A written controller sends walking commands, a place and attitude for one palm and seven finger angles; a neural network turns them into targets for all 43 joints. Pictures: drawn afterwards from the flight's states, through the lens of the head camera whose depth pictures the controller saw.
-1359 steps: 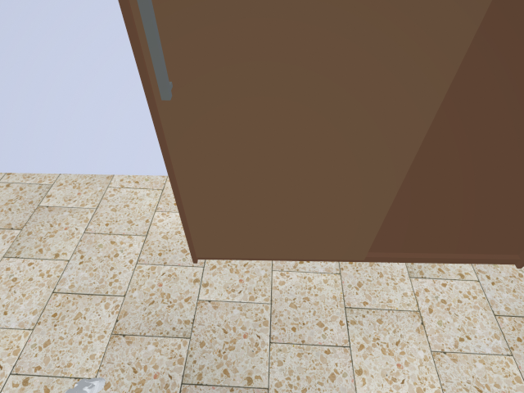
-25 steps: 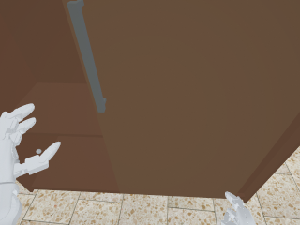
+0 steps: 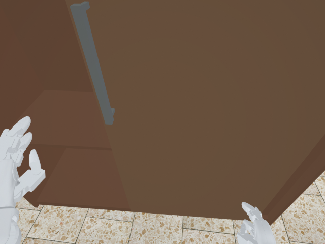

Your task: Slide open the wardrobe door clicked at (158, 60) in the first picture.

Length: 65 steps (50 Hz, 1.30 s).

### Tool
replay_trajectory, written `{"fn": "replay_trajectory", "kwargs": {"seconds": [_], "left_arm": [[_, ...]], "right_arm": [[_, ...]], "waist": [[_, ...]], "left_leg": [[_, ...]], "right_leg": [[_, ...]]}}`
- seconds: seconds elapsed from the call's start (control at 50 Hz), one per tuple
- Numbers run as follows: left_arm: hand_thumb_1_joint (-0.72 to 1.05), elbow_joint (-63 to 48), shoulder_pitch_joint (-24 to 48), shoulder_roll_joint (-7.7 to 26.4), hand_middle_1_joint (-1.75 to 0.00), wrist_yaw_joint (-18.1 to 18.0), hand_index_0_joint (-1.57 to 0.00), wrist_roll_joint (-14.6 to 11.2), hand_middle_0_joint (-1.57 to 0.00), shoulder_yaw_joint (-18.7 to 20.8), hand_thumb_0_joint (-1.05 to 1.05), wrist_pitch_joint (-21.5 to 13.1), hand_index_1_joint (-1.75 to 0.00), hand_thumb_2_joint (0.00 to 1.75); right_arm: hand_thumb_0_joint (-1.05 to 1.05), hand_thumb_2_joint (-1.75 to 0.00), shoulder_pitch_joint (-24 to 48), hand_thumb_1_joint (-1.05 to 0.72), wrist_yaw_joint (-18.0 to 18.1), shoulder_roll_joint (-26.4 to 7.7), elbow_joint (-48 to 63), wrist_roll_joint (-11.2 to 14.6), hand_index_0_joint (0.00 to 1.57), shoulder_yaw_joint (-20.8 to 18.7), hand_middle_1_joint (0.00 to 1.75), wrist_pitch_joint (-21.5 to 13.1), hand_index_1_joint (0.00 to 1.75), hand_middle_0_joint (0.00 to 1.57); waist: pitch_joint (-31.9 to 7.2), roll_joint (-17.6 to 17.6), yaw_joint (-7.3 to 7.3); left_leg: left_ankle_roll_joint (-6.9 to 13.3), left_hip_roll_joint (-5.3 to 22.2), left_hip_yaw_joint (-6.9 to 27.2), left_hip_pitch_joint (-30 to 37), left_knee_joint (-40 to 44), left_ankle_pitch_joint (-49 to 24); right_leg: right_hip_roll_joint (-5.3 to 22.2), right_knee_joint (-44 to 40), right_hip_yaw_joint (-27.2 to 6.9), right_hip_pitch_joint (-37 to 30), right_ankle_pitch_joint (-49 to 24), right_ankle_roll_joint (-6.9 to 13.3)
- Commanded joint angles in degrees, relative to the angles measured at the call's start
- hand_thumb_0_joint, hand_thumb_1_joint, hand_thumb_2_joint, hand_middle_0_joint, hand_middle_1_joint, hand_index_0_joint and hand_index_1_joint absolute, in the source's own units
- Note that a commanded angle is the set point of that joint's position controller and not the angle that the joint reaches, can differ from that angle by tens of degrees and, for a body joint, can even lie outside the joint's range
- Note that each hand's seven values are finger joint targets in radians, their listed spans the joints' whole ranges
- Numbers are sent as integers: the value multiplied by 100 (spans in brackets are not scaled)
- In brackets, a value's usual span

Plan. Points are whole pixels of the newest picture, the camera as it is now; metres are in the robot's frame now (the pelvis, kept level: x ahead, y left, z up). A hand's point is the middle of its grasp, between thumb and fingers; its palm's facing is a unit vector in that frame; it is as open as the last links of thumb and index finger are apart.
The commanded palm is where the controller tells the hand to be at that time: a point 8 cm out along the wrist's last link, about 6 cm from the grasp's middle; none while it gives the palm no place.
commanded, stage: draw the hand back to the body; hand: left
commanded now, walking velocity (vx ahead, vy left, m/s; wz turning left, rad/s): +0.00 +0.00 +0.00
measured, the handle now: (99, 72) +0.44 +0.23 +0.23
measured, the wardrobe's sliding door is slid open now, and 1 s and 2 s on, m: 0.61 0.61 0.61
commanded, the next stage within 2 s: step back with the hand held close in 0.04 s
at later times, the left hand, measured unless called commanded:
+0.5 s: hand (34, 177) +0.18 +0.27 +0.15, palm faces +0.33 -0.81 -0.48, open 7.4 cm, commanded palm +0.12 +0.32 +0.17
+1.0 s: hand out of the picture +0.07 +0.32 +0.16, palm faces +0.51 -0.77 -0.38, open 7.4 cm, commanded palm +0.00 +0.35 +0.17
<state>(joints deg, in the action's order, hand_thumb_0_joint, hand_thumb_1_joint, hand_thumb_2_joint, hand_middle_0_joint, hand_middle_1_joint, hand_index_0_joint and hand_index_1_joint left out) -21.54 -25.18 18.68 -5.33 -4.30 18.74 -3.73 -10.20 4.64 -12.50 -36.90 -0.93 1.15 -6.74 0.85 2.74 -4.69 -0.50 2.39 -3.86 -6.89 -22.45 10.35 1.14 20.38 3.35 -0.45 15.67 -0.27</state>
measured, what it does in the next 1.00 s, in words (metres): shifts its weight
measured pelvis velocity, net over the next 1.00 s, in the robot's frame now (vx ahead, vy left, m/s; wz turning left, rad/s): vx -0.12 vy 0.05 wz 0.05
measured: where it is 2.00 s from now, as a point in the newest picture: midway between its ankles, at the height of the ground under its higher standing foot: outside the picture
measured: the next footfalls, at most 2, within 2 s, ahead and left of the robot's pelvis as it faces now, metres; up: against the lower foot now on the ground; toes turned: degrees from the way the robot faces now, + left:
right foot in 1.18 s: -0.16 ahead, -0.07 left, +0.00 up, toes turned +1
left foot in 1.40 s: -0.16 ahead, +0.19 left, +0.00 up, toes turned -1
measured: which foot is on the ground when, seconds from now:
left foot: down 0.00-1.00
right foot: down 0.00-0.98, up 1.00-1.00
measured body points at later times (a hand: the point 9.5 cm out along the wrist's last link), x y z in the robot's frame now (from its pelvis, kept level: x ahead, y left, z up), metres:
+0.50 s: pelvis -0.03 +0.02 +0.00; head -0.02 +0.02 +0.45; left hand +0.15 +0.32 +0.18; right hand +0.15 -0.23 -0.08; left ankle +0.03 +0.13 -0.74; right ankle -0.04 -0.12 -0.74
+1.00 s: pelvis -0.12 +0.05 -0.02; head -0.12 +0.07 +0.43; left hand +0.03 +0.36 +0.18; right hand +0.06 -0.18 -0.09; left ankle +0.02 +0.13 -0.74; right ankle -0.05 -0.11 -0.74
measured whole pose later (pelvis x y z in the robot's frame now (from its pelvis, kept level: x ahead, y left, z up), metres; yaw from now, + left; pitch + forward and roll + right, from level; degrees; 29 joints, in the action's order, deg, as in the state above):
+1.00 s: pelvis -0.12 +0.05 -0.02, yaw +3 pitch -3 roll -4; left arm -27.6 -25.1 21.2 -8.5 -1.3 22.9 -13.6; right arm -11.9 5.3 -12.8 -35.7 -0.1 -0.1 -7.2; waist 2.9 1.4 -2.2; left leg 3.1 0.2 -0.8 -27.1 -34.0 10.4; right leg -1.4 35.0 -1.5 19.7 16.1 -2.2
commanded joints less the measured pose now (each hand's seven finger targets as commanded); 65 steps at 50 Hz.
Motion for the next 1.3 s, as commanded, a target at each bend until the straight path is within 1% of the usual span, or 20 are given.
{"fn": "replay_trajectory", "kwargs": {"seconds": [0.0, 0.12, 0.16, 0.18, 0.24, 0.42, 0.7, 0.76, 0.84, 0.9, 0.94, 0.96, 1.02, 1.08, 1.12, 1.14, 1.16, 1.18, 1.22, 1.28], "left_arm": [[90, -1205, 557, 1159, -30, -99, -20, -27, -20, 714, 0, -407, -30, 90], [90, -1165, 533, 1123, -30, -87, -20, -46, -20, 703, 0, -419, -30, 90], [90, -1614, 1553, 1970, -30, -163, -20, 35, -20, 1407, 0, -668, -30, 90], [90, -1046, 911, 1508, -30, -110, -20, 31, -20, 1057, 0, -674, -30, 90], [90, -1144, 251, 1257, -30, -81, -20, 87, -20, 875, 0, -723, -30, 90], [90, -1698, -407, 1592, -30, -216, -20, 18, -20, 1297, 0, -817, -30, 90], [90, -1792, -270, 1540, -30, -318, -20, 272, -20, 1475, 0, -1251, -30, 90], [90, -1895, -314, 1492, -30, -308, -20, 233, -20, 1405, 0, -1319, -30, 90], [90, -1839, 289, 1412, -30, -404, -20, 211, -20, 1048, 0, -1332, -30, 90], [90, -1791, 795, 1593, -30, -472, -20, 229, -20, 1096, 0, -1324, -30, 90], [90, -1841, 718, 1395, -30, -444, -20, 243, -20, 1031, 0, -1380, -30, 90], [90, -1892, 689, 1416, -30, -441, -20, 335, -20, 1224, 0, -1416, -30, 90], [90, -1933, 245, 1670, -30, -402, -20, 202, -20, 1516, 0, -1488, -30, 90], [90, -2045, -394, 1350, -30, -363, -20, 28, -20, 1215, 0, -1438, -30, 90], [90, -1939, -328, 1373, -30, -327, -20, -16, -20, 1156, 0, -1435, -30, 90], [90, -2018, -105, 1559, -30, -320, -20, 13, -20, 1207, 0, -1480, -30, 90], [90, -1980, 55, 1797, -30, -349, -20, 76, -20, 1309, 0, -1515, -30, 90], [90, -2042, 568, 1958, -30, -386, -20, 139, -20, 1320, 0, -1533, -30, 90], [90, -1362, 576, 1528, -30, -353, -20, 190, -20, 902, 0, -1206, -30, 90], [90, -1093, 663, 1510, -30, -386, -20, 235, -20, 964, 0, -1088, -30, 90]], "right_arm": [[0, -90, 771, -90, 78, -651, 921, -16, 20, -230, 30, -312, 30, 20], [0, -90, 760, -90, 97, -618, 917, -9, 20, -229, 30, -297, 30, 20], [0, -90, 783, -90, 68, -732, 1087, 34, 20, -224, 30, -141, 30, 20], [0, -90, 795, -90, 67, -623, 936, 1, 20, -199, 30, -40, 30, 20], [0, -90, 677, -90, 55, -670, 1145, 18, 20, -277, 30, 123, 30, 20], [0, -90, 545, -90, 115, -723, 1491, 104, 20, -370, 30, 356, 30, 20], [0, -90, 393, -90, 107, -918, 1498, 127, 20, -459, 30, -146, 30, 20], [0, -90, 243, -90, 81, -785, 1410, 113, 20, -450, 30, -241, 30, 20], [0, -90, 26, -90, 68, -666, 981, 31, 20, -427, 30, -282, 30, 20], [0, -90, 123, -90, 153, -771, 915, 32, 20, -424, 30, -343, 30, 20], [0, -90, 297, -90, 197, -872, 1084, 86, 20, -401, 30, -437, 30, 20], [0, -90, 425, -90, 207, -972, 1154, 79, 20, -419, 30, -488, 30, 20], [0, -90, 387, -90, 33, -705, 1088, 21, 20, -564, 30, -524, 30, 20], [0, -90, 388, -90, -141, -629, 1085, 75, 20, -521, 30, -541, 30, 20], [0, -90, 324, -90, -160, -597, 1036, 33, 20, -490, 30, -479, 30, 20], [0, -90, 265, -90, -158, -580, 979, 29, 20, -507, 30, -414, 30, 20], [0, -90, 229, -90, -146, -520, 896, 19, 20, -501, 30, -327, 30, 20], [0, -90, 383, -90, -133, -469, 852, -103, 20, -429, 30, -291, 30, 20], [0, -90, 347, -90, -91, -474, 782, -20, 20, -390, 30, -296, 30, 20], [0, -90, 448, -90, 65, -488, 816, 1, 20, -258, 30, -274, 30, 20]], "waist": [[-356, -73, -7], [-360, 44, 8], [87, -164, 231], [13, -499, 293], [-645, -218, 278], [-1142, -52, 296], [-560, 821, 290], [-555, 97, 340], [-469, -973, 512], [-358, -385, 557], [-286, 962, 481], [-473, 1846, 386], [-921, 784, 239], [-1072, 1341, 270], [-934, 1079, 312], [-875, 326, 351], [-705, -1000, 357], [-358, -1380, 303], [-97, -1666, 394], [-287, -997, 375]], "left_leg": [[196, -146, 106, 696, 160, -960], [217, -151, 64, 708, 157, -934], [254, -43, 66, 273, -232, -689], [267, -64, 114, 212, -402, -696], [271, -10, 32, 303, -514, -1416], [260, 220, 229, 99, -284, -2029], [588, 665, 1168, -2799, 953, 2974], [414, 299, 881, -2246, 216, 2489], [71, -241, 331, -216, -1811, 1001], [158, -40, 695, -219, -961, 1088], [401, 740, 1832, -1506, 836, 3072], [710, 1373, 2577, -2987, 1942, 4402], [789, 1356, 1978, -2273, 1501, 2463], [323, 1078, 1040, -1575, 1438, 2034], [-45, 956, 820, -1456, 1033, 1846], [-230, 597, 372, -941, -81, 1335], [-345, 101, 165, -382, -2096, 847], [-362, -193, 291, -832, -3457, 1295], [-177, -194, 663, -1835, -4133, 1443], [11, -111, 350, -1436, -2284, 1292]], "right_leg": [[-121, -447, -96, 772, -1429, 14], [-90, -455, -123, 776, -1437, -3], [206, -757, -460, 1499, -1838, -40], [359, -690, -431, 1566, -2083, -46], [401, -241, -330, 1323, -2789, -98], [115, 289, -234, 1236, -2169, -103], [-387, 1174, -322, 311, 95, -38], [-148, 498, -811, 1151, 566, 145], [860, -692, -1707, 3529, 1015, 568], [398, -137, -1129, 3492, 870, 248], [-334, 1130, -536, 2479, 1262, -51], [-811, 2807, -219, 987, 823, -133], [-736, 3848, -338, 1312, 1271, 67], [-697, 2158, 137, 1250, 1589, 185], [-475, 606, -2, 1089, 1308, 287], [74, -377, -707, 1700, 1204, 477], [1273, -1283, -2490, 3084, 1398, 916], [2099, -1557, -2953, 3574, 395, 1237], [1620, -776, -2210, 2950, -941, 1062], [1183, 32, -1508, 1950, -2332, 753]]}}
